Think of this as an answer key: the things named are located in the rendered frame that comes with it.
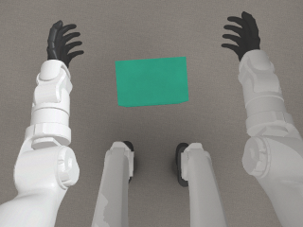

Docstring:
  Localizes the left robot hand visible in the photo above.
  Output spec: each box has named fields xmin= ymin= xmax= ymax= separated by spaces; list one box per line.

xmin=46 ymin=20 xmax=84 ymax=69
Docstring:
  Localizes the right robot hand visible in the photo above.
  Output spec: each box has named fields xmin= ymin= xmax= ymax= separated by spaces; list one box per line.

xmin=221 ymin=11 xmax=260 ymax=61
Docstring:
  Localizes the robot left forearm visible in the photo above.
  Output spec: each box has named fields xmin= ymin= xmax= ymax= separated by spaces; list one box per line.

xmin=13 ymin=60 xmax=73 ymax=191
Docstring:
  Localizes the right robot thigh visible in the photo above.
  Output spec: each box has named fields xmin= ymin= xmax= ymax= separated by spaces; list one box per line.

xmin=181 ymin=148 xmax=229 ymax=227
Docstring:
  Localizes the carton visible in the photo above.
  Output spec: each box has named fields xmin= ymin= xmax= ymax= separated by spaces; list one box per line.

xmin=115 ymin=57 xmax=189 ymax=108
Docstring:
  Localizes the right robot shin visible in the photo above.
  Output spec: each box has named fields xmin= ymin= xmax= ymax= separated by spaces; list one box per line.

xmin=181 ymin=143 xmax=212 ymax=181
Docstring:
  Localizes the robot left upper arm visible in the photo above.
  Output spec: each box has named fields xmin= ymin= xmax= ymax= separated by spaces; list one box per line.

xmin=0 ymin=145 xmax=80 ymax=227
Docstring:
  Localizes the robot right forearm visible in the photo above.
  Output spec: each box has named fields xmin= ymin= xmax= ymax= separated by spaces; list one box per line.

xmin=238 ymin=49 xmax=303 ymax=142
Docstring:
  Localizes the robot right upper arm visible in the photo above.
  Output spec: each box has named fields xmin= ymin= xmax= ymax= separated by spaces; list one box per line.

xmin=241 ymin=134 xmax=303 ymax=227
